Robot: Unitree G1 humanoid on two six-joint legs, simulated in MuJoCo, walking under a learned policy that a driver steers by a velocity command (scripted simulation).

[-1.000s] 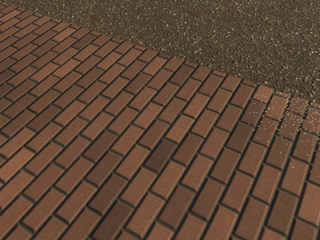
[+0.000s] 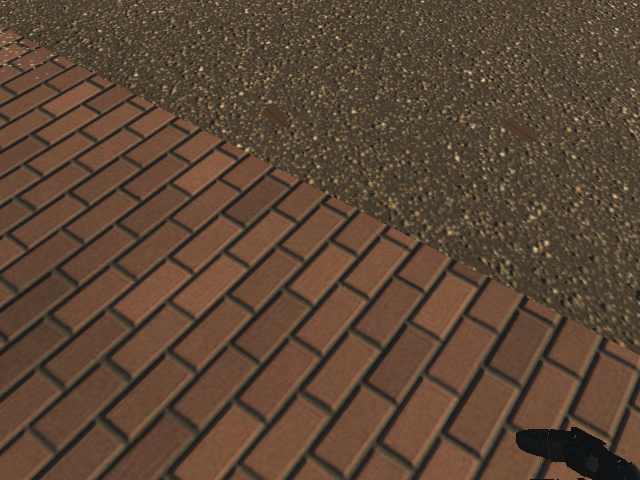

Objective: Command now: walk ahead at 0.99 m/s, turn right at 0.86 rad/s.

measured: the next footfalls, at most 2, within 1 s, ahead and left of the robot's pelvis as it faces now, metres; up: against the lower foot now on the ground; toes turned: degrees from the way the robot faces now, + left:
left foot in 0.22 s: +0.41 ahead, +0.20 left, +0.00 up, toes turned -22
right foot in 0.70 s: +0.69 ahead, -0.18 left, +0.00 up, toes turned -45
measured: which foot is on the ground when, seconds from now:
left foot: up 0.00-0.20, down 0.22-0.70, up 0.72-1.00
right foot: down 0.00-0.22, up 0.24-0.68, down 0.70-1.00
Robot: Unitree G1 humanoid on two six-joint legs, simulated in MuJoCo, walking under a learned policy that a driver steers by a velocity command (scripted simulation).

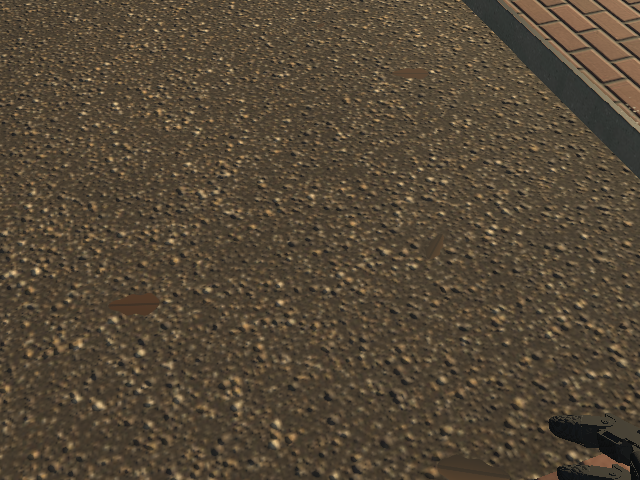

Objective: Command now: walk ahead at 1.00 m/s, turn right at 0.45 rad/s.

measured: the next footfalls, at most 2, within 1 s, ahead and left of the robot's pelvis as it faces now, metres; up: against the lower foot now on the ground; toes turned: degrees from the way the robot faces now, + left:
left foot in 0.10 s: +0.27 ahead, +0.19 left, +0.00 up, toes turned -3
right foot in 0.58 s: +0.70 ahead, -0.12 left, -0.13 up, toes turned +5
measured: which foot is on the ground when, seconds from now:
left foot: up 0.00-0.08, down 0.10-0.58, up 0.60-1.00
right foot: down 0.00-0.10, up 0.12-0.56, down 0.58-1.00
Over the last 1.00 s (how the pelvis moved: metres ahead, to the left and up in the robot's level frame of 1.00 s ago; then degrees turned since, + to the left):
0.76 -0.18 0.01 -56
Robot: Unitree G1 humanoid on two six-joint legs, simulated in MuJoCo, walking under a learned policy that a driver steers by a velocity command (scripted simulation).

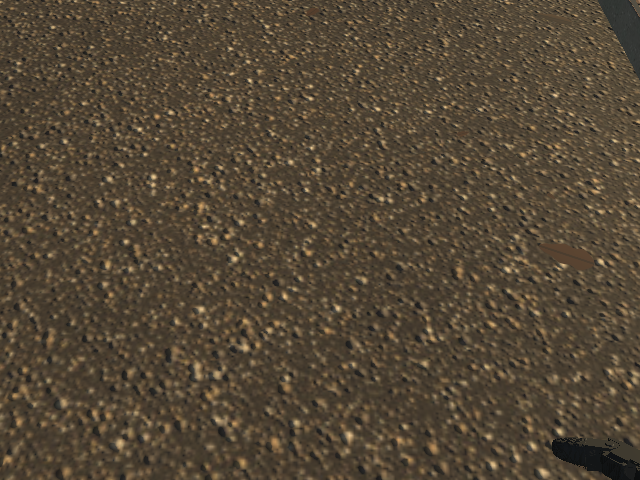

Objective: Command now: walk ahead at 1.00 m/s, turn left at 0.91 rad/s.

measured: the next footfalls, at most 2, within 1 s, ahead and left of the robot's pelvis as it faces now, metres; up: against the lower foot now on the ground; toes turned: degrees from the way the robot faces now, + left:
left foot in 0.02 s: +0.22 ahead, +0.03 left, +0.00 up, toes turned +5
right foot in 0.44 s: +0.65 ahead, -0.08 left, +0.00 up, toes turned +35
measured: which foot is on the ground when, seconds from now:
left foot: up 0.00-0.00, down 0.02-0.44, up 0.46-0.84, down 0.86-1.00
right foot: down 0.00-0.02, up 0.04-0.42, down 0.44-0.88, up 0.90-1.00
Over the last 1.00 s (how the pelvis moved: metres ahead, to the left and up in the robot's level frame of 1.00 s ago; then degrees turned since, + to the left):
0.89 0.02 -0.17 22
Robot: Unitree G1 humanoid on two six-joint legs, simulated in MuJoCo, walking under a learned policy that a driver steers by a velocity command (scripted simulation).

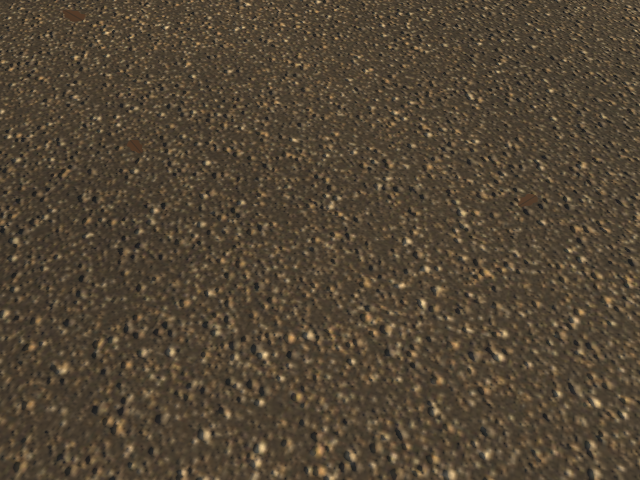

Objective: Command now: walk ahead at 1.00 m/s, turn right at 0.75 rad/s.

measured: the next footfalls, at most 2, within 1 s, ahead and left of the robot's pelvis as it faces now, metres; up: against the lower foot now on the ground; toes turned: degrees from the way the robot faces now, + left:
right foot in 0.30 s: +0.44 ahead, -0.15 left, +0.00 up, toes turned -21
left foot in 0.72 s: +0.80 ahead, -0.16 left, +0.00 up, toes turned -31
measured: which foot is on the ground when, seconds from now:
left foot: down 0.00-0.30, up 0.32-0.70, down 0.72-1.00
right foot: up 0.00-0.28, down 0.30-0.72, up 0.74-1.00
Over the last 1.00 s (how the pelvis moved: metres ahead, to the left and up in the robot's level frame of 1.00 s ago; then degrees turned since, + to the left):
0.82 0.20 0.03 21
